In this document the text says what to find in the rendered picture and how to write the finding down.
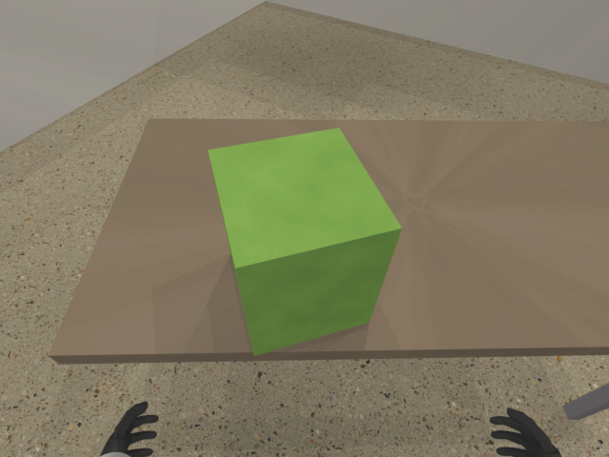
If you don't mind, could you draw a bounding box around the table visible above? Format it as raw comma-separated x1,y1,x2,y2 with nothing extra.
48,119,609,420

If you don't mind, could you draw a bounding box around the robot right hand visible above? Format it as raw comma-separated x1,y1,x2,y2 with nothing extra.
490,408,561,457

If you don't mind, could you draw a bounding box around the robot left hand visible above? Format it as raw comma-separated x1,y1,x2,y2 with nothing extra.
100,402,159,457

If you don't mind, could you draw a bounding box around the carton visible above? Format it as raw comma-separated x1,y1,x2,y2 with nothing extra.
208,128,402,356

